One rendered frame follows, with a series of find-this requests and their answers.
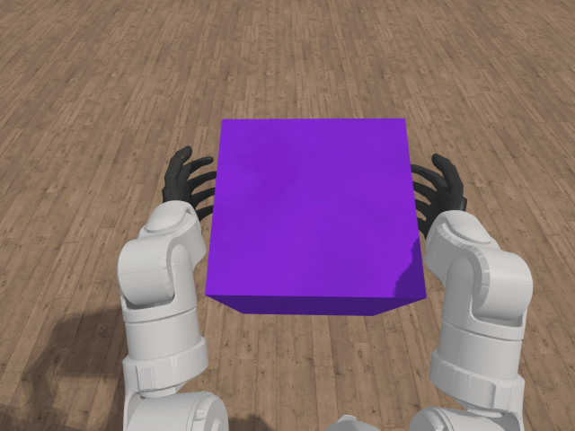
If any left robot hand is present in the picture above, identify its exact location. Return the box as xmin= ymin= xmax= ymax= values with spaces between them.
xmin=162 ymin=145 xmax=217 ymax=221

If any left robot upper arm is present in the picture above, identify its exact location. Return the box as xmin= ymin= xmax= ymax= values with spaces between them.
xmin=127 ymin=391 xmax=229 ymax=431

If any robot right forearm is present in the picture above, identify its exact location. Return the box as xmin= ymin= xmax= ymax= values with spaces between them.
xmin=424 ymin=210 xmax=533 ymax=431

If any robot left forearm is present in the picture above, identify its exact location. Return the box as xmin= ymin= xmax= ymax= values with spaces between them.
xmin=117 ymin=200 xmax=208 ymax=431

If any right robot upper arm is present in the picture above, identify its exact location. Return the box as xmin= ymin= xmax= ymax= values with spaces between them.
xmin=409 ymin=406 xmax=510 ymax=431

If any right robot shin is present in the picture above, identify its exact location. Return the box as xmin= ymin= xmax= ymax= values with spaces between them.
xmin=335 ymin=415 xmax=357 ymax=425

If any right robot hand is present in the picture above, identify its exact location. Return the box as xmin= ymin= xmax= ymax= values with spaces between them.
xmin=411 ymin=154 xmax=467 ymax=240

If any carton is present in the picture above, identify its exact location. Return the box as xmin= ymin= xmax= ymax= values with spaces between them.
xmin=205 ymin=119 xmax=427 ymax=316

